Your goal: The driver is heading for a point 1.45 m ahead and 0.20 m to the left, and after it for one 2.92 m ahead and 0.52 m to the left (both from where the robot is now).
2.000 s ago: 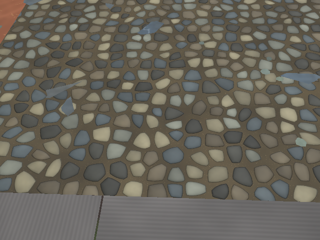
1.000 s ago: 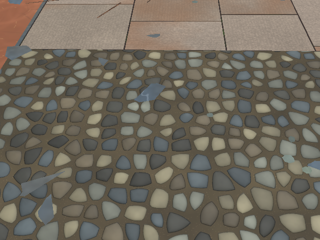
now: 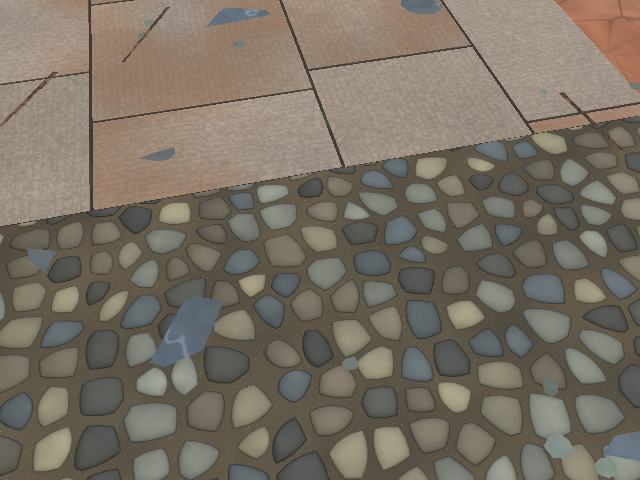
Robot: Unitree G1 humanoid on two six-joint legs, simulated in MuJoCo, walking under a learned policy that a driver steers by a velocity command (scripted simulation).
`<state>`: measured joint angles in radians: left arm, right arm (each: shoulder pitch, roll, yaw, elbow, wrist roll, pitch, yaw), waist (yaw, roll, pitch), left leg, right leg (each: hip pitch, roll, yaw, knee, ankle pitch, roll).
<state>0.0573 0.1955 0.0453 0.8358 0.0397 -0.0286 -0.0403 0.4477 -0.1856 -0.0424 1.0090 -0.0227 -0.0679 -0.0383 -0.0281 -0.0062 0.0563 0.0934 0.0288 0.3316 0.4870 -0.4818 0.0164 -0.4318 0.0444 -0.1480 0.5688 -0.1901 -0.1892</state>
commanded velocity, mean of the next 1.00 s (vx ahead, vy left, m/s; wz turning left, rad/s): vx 0.50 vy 0.00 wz -0.10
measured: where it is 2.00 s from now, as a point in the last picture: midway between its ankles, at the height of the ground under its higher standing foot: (346, 221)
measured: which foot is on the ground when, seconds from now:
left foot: up 0.00-0.54, down 0.56-1.00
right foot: down 0.00-0.56, up 0.58-1.00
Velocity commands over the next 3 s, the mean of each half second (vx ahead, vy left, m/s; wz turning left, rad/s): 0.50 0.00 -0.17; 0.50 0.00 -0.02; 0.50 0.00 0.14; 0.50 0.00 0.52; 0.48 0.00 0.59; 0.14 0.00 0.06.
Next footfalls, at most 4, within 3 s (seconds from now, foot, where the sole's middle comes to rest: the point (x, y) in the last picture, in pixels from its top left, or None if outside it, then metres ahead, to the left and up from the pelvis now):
0.56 left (293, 471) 0.48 0.07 -0.76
1.10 right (388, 344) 0.76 -0.14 -0.76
1.66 left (311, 247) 1.04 0.03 -0.76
2.20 right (331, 151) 1.40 -0.04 -0.76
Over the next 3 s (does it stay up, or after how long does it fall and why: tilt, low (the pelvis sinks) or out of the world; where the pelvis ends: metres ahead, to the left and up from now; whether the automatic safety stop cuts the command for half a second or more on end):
stays up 1.40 0.13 0.02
